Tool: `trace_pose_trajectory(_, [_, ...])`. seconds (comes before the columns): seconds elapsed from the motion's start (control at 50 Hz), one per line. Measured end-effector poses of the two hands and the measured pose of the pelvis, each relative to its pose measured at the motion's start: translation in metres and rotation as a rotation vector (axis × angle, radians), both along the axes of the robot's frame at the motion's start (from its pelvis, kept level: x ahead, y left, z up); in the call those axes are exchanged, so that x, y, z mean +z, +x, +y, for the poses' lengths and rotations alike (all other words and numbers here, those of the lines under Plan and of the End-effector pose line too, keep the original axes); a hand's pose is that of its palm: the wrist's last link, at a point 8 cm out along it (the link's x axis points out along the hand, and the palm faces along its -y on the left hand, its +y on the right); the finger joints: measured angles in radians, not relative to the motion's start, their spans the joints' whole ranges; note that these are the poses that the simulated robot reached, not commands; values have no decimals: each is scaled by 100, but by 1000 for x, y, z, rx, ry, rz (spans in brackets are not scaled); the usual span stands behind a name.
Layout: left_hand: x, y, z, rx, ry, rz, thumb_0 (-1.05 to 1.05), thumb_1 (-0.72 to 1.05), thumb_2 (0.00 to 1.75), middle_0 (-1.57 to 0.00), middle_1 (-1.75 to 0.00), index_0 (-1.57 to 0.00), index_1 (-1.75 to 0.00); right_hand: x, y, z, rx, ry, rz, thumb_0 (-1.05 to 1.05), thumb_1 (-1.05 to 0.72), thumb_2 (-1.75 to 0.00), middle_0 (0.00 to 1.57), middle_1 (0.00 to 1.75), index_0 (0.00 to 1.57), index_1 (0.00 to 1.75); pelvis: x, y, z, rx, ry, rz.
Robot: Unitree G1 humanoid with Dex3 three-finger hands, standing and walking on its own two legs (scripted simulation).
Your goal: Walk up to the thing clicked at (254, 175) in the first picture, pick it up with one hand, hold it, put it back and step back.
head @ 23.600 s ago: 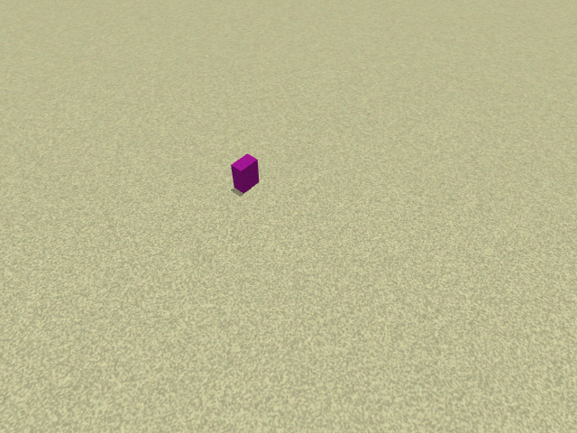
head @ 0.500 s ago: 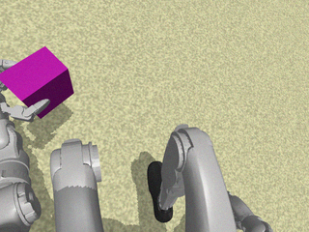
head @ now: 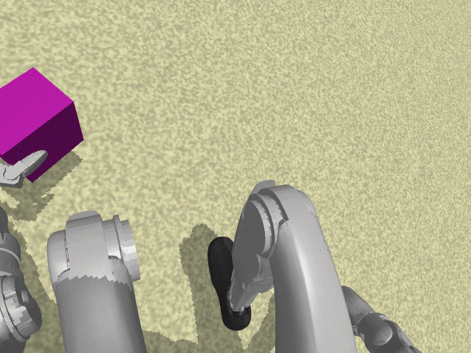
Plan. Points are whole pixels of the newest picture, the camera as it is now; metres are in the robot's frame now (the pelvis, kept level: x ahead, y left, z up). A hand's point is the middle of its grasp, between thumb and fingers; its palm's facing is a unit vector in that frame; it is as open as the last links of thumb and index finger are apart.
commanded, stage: lower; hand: left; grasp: from the side
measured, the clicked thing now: (32, 131) +0.46 +0.24 -0.14
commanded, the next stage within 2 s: loosen in 1.16 s
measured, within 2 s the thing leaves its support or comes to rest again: rests again in 1.44 s
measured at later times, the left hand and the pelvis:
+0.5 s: hand (8, 141) +0.45 +0.27 -0.16, palm faces +0.37 -0.93 +0.00, open 10.6 cm; pelvis -0.01 +0.01 -0.01, yaw -3 degrees
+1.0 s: hand (13, 143) +0.46 +0.27 -0.18, palm faces +0.37 -0.93 -0.01, open 10.5 cm; pelvis -0.01 +0.01 -0.01, yaw -5 degrees
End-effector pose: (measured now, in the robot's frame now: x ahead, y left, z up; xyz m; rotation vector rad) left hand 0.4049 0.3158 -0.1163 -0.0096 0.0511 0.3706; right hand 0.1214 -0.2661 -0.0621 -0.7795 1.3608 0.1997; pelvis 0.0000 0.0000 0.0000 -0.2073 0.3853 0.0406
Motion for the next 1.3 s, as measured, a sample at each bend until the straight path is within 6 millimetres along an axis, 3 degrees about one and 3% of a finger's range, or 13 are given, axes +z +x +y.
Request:
trace_pose_trajectory(0.16, [-21, 3, 0, 1, -2, -2, -1, -54, 101, -77, -110, -78, -109, 6, -2, 2, 58, -42, 28, 0, -93, -91, 20, 30, 20, 30, -5, -1, 2, -10, -20, -33])
trace_pose_trajectory(0.46, [-43, 9, -2, 16, -5, 4, -1, -53, 100, -76, -110, -77, -109, 15, -3, 7, 138, -87, 60, 0, -93, -91, 20, 30, 20, 30, -8, -5, 6, -24, -56, -82])
trace_pose_trajectory(1.3, [-74, 11, -8, 0, 3, 16, -1, -45, 94, -74, -107, -75, -106, 32, -3, 19, 255, -159, 89, -1, -91, -90, 20, 30, 20, 30, -10, -11, 12, -57, -114, -149])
